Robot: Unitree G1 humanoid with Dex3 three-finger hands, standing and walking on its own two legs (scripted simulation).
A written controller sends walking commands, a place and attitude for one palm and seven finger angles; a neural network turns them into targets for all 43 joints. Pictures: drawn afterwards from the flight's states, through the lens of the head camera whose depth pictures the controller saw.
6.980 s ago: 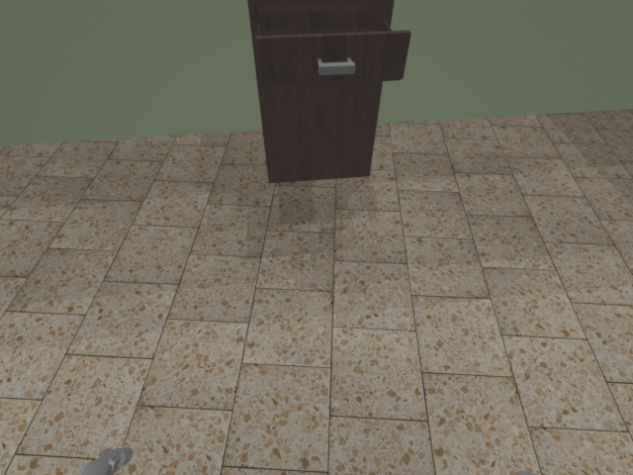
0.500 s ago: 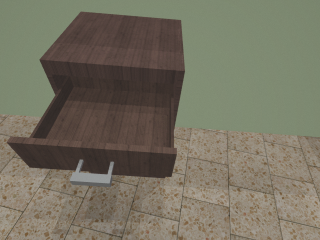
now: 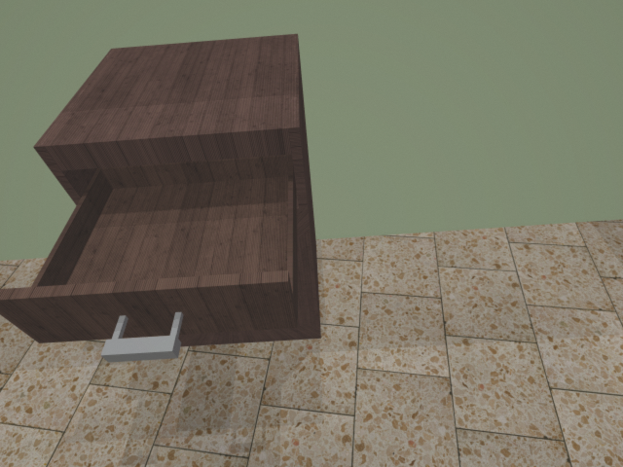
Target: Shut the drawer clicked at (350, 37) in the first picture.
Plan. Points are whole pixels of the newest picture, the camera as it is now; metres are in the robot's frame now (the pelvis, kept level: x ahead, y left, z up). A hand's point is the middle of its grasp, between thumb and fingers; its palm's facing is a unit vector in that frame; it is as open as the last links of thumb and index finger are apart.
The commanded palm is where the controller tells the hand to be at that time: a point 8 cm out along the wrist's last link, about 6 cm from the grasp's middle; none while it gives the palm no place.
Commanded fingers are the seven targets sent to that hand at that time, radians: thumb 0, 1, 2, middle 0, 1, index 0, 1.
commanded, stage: come to a stop and stand still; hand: left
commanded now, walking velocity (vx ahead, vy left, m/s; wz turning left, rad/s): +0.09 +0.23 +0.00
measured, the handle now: (146, 334) +0.31 +0.29 -0.04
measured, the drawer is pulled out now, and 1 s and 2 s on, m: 0.30 0.30 0.30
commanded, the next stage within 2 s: look again from close up in 0.76 s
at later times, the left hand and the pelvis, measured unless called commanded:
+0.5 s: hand out of the picture -0.04 +0.23 -0.18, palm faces +0.10 -0.97 -0.23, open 7.4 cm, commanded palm none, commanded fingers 0.00 0.90 0.90 -0.20 -0.30 -0.20 -0.30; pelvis -0.02 +0.04 +0.00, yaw +1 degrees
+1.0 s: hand out of the picture -0.02 +0.22 -0.17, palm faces +0.00 -0.98 -0.20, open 7.4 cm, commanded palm none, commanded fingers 0.00 0.90 0.90 -0.20 -0.30 -0.20 -0.30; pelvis -0.02 +0.06 +0.00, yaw +0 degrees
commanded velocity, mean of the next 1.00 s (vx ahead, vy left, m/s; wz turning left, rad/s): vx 0.00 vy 0.04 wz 0.00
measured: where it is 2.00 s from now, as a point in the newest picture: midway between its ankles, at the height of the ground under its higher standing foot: outside the picture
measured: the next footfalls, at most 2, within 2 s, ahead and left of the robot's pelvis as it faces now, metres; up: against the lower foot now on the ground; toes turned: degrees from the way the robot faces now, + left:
left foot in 0.42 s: +0.01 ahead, +0.16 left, +0.00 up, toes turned +3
